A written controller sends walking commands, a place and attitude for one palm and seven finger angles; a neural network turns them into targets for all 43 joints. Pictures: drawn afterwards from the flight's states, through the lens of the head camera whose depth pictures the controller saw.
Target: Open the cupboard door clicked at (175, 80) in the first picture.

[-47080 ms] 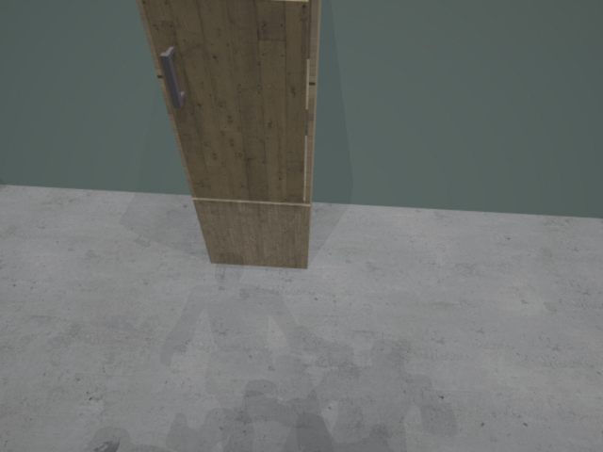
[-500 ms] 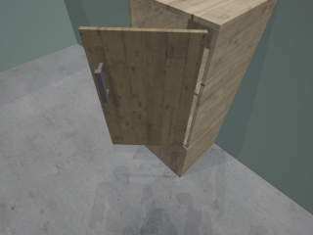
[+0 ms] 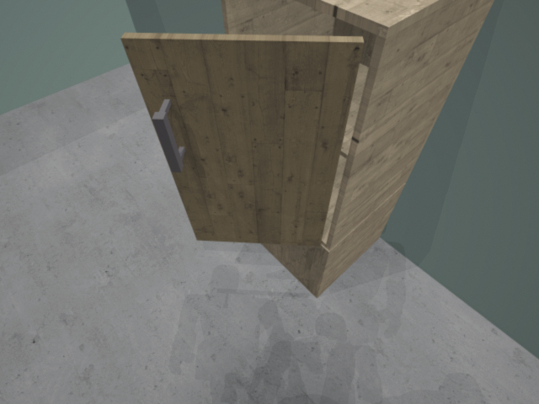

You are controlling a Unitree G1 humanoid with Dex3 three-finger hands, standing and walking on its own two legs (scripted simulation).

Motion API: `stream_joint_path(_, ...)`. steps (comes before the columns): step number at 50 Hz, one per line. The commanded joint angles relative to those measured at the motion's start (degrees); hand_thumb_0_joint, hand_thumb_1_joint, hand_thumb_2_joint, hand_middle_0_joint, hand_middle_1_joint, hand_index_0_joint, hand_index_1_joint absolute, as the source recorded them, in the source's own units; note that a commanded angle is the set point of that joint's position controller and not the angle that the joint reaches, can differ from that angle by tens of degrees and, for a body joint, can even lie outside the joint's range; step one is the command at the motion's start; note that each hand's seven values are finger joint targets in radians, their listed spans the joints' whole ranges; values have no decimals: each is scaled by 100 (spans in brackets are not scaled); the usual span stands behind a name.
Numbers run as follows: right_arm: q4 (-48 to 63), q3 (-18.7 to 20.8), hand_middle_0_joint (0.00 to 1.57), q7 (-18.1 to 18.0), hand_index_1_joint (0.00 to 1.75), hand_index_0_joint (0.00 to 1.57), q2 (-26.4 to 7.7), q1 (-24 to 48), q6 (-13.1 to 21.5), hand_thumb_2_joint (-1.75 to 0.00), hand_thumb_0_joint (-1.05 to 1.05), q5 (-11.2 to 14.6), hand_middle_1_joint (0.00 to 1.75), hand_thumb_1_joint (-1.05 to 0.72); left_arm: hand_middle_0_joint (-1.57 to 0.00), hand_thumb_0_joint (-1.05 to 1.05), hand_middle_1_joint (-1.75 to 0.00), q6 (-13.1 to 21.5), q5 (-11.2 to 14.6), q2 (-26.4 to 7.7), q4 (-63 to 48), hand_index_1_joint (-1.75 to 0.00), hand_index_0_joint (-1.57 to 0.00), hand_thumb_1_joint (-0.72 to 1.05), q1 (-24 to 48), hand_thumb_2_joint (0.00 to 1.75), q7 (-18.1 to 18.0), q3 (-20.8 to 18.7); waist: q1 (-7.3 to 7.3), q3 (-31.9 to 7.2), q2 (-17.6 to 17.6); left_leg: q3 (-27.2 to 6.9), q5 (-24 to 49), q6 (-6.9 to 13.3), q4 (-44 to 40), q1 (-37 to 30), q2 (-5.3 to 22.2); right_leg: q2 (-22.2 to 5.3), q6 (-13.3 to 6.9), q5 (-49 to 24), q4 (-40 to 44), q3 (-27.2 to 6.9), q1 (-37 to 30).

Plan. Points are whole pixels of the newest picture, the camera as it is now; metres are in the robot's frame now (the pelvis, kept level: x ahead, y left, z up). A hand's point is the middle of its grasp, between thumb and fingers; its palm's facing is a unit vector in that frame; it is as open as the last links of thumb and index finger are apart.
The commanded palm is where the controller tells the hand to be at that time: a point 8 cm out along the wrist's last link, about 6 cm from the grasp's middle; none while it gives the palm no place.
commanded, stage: come to a stop and stand still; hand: left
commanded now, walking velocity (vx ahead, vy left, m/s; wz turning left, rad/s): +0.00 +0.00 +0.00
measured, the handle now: (171, 137) +0.54 +0.22 +0.07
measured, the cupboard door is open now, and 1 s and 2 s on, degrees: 44 44 44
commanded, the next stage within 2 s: look again from close up in 1.10 s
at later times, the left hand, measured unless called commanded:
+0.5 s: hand out of the picture +0.03 +0.21 -0.16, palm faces -0.03 -0.98 -0.21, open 7.4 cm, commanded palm none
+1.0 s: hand out of the picture +0.05 +0.22 -0.17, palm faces -0.03 -0.98 -0.21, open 7.4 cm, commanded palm none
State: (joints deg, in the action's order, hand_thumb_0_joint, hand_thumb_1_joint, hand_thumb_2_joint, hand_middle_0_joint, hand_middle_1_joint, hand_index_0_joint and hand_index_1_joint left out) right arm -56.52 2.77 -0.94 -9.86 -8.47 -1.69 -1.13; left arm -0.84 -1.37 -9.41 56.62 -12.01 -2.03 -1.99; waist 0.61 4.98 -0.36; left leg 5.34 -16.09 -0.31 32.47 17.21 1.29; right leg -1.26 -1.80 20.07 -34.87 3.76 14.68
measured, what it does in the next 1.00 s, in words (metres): stands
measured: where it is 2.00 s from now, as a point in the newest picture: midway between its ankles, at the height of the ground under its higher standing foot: outside the picture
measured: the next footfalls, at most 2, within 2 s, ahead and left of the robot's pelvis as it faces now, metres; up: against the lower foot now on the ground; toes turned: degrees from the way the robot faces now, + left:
none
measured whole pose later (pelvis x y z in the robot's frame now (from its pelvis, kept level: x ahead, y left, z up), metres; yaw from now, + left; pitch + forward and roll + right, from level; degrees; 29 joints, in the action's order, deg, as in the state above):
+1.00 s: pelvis +0.02 +0.04 +0.01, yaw -2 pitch -1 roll +0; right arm -63.8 -0.7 -0.6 -10.3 -11.3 1.8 -0.8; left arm 0.3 -0.8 -11.9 61.9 -14.1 -1.5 0.7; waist 0.1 0.9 1.6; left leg 5.9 -13.5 3.0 25.3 11.4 -0.9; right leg -1.9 1.2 16.2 -25.1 1.4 8.2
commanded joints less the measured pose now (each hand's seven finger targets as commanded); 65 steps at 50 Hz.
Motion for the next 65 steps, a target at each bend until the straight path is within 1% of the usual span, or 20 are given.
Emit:
stream_joint_path(1, 763, 13, 20, 94, 30, 20, -379, -202, 160, -90, 0, 53, 30, -90, -20, 0, -30, 306, 2, -1131, -565, -30, -20, 90, -614, 90, -192, -165, 81, -1462, 869, -133, -338, 73, 292, 224, -47, -1364, -524, -4940, 472, -1580, -1430)
stream_joint_path(2, 804, 13, 20, 88, 30, 20, -356, -190, 140, -90, 0, 66, 30, -90, -20, 0, -30, 304, 4, -1107, -630, -30, -20, 90, -579, 90, -188, -124, -13, -1141, 1032, -193, -280, 99, 315, 199, -52, -1323, -546, -4377, 605, -1452, -1076)
stream_joint_path(3, 806, 7, 20, 81, 30, 20, -355, -260, 137, -90, 0, 68, 30, -90, -20, 0, -30, 295, 2, -1000, -668, -30, -20, 90, -484, 90, -183, -93, -109, -882, 992, -244, -112, 120, 75, -49, -45, -1215, -514, -3834, 674, -1307, -641)
stream_joint_path(4, 745, -4, 20, 76, 30, 20, -390, -351, 136, -90, 0, 76, 30, -90, -20, 0, -30, 271, 13, -958, -709, -30, -20, 90, -372, 90, -167, -35, -209, -636, 805, -292, 184, 136, -162, -385, 11, -1064, -413, -2911, 779, -1141, -126)
stream_joint_path(5, 713, -7, 20, 79, 30, 20, -458, -411, 141, -90, 0, 63, 30, -90, -20, 0, -30, 234, 18, -902, -733, -30, -20, 90, -312, 90, -149, -4, -232, -380, 666, -417, 425, 175, -265, -568, 138, -862, -280, -1823, 894, -1008, 347)
stream_joint_path(6, 666, -20, 20, 86, 30, 20, -512, -470, 156, -90, 0, 38, 30, -90, -20, 0, -30, 196, 1, -845, -766, -30, -20, 90, -307, 90, -131, 19, -216, -149, 215, -476, 517, 221, -423, -588, 284, -703, -214, -938, 987, -902, 618)
stream_joint_path(7, 662, -33, 20, 93, 30, 20, -569, -398, 161, -90, 0, 18, 30, -90, -20, 0, -30, 165, 11, -856, -759, -30, -20, 90, -334, 90, -110, 35, -169, 11, -63, -660, 339, 270, -561, -387, 353, -536, -135, -280, 1044, -836, 685)
stream_joint_path(8, 671, -51, 20, 92, 30, 20, -616, -334, 158, -90, 0, 17, 30, -90, -20, 0, -30, 151, 18, -865, -727, -30, -20, 90, -396, 90, -90, 55, -131, 169, -9, -777, -11, 303, -711, -118, 384, -433, -91, 214, 1155, -832, 671)
stream_joint_path(10, 656, -64, 20, 92, 30, 20, -664, -356, 160, -90, 0, 2, 30, -90, -20, 0, -30, 160, 20, -864, -659, -30, -20, 90, -506, 90, -56, 83, -123, 189, 156, -773, -413, 277, -812, -17, 325, -424, -113, 642, 1333, -912, 702)
stream_joint_path(12, 572, -97, 20, 88, 30, 20, -676, -464, 186, -90, 0, -11, 30, -90, -20, 0, -30, 170, 27, -886, -630, -30, -20, 90, -540, 90, -38, 94, -125, 29, -2, -749, -424, 269, -880, -109, 331, -436, -126, 640, 1376, -914, 639)
stream_joint_path(15, 465, -131, 20, 81, 30, 20, -679, -543, 207, -90, 0, -17, 30, -90, -20, 0, -30, 171, 42, -890, -554, -30, -20, 90, -593, 90, -9, 103, -95, -95, 58, -777, -544, 260, -997, -42, 339, -422, -103, 723, 1436, -905, 518)
stream_joint_path(19, 290, -165, 20, 66, 30, 20, -676, -637, 267, -90, 0, -10, 30, -90, -20, 0, -30, 207, 59, -900, -457, -30, -20, 90, -614, 90, 3, 120, -72, -259, 51, -767, -260, 250, -1062, -85, 366, -461, -104, 363, 1464, -906, 260)
stream_joint_path(22, 128, -188, 20, 45, 30, 20, -721, -709, 343, -90, 0, 13, 30, -90, -20, 0, -30, 242, 67, -911, -337, -30, -20, 90, -576, 90, 4, 123, -50, -483, 10, -783, 305, 270, -1084, -205, 446, -463, -77, -302, 1346, -794, -106)
stream_joint_path(28, -184, -219, 20, 7, 30, 20, -787, -727, 392, -90, 0, 36, 30, -90, -20, 0, -30, 226, 81, -888, -47, -30, -20, 90, -571, 90, 5, 154, 0, -407, -182, -828, 618, 297, -1214, -268, 537, -446, -38, -764, 1259, -671, -329)
stream_joint_path(31, -307, -216, 20, -4, 30, 20, -763, -758, 393, -90, 0, 41, 30, -90, -20, 0, -30, 219, 69, -867, 54, -30, -20, 90, -543, 90, 1, 159, -4, -355, -48, -804, 662, 298, -1250, -322, 555, -446, -22, -833, 1276, -637, -351)
stream_joint_path(35, -402, -214, 20, -10, 30, 20, -802, -712, 396, -90, 0, 47, 30, -90, -20, 0, -30, 215, 74, -876, 179, -30, -20, 90, -503, 90, 5, 168, -14, -323, -105, -797, 667, 287, -1287, -384, 551, -469, -4, -829, 1317, -646, -342)
stream_joint_path(36, -431, -208, 20, -16, 30, 20, -785, -733, 405, -90, 0, 50, 30, -90, -20, 0, -30, 220, 60, -877, 193, -30, -20, 90, -500, 90, -1, 159, -12, -311, 28, -795, 808, 302, -1269, -419, 560, -465, 2, -951, 1309, -622, -375)
stream_joint_path(42, -497, -190, 20, -33, 30, 20, -840, -611, 429, -90, 0, 54, 30, -90, -20, 0, -30, 240, 58, -884, 284, -30, -20, 90, -469, 90, -12, 157, -32, -481, 26, -740, 1345, 315, -1184, -717, 575, -506, 30, -1353, 1280, -643, -406)
stream_joint_path(51, -500, -175, 20, -42, 30, 20, -919, -394, 424, -90, 0, 59, 30, -90, -20, 0, -30, 233, 35, -955, 338, -30, -20, 90, -422, 90, -9, 143, -31, -335, 39, -755, 1462, 328, -1261, -797, 574, -523, 66, -1380, 1374, -634, -379)
stream_joint_path(65, -536, -196, 20, -38, 30, 20, -1064, -234, 426, -90, 0, 54, 30, -90, -20, 0, -30, 233, 51, -1050, 410, -30, -20, 90, -391, 90, 13, 150, -30, -481, 20, -776, 1512, 314, -1367, -971, 581, -575, 75, -1430, 1467, -644, -477)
